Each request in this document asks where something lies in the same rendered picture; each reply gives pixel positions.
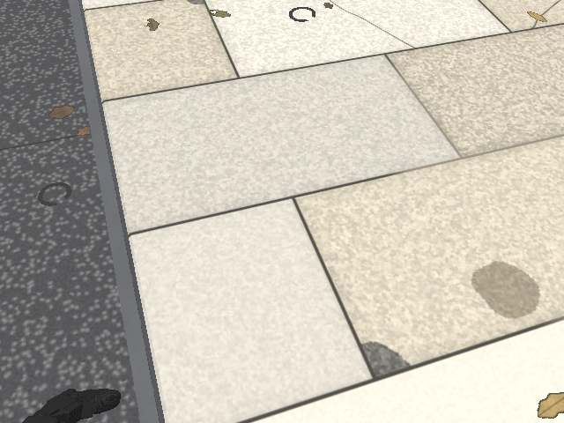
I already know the robot left hand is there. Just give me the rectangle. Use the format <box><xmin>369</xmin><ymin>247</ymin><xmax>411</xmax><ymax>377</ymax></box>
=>
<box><xmin>22</xmin><ymin>389</ymin><xmax>121</xmax><ymax>423</ymax></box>

